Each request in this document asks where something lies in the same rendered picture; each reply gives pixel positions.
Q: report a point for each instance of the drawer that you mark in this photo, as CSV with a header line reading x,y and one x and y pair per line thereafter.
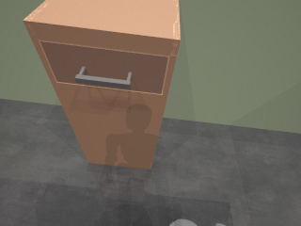
x,y
67,59

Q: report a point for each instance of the handle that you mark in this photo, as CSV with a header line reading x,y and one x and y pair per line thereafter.
x,y
103,81

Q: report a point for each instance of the cabinet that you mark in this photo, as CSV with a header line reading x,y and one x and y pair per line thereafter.
x,y
114,127

